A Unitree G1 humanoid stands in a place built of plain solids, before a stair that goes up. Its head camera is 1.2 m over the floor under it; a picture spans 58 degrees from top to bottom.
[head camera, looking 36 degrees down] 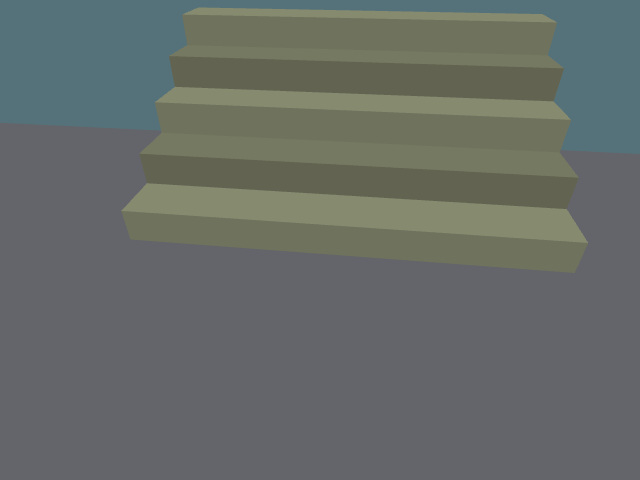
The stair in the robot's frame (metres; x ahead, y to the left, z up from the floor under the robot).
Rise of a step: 0.16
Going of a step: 0.26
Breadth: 2.00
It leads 7 degrees to the right of straight ahead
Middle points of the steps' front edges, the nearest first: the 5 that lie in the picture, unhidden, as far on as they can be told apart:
1.53 -0.10 0.16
1.79 -0.13 0.32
2.05 -0.16 0.48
2.31 -0.19 0.64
2.56 -0.22 0.80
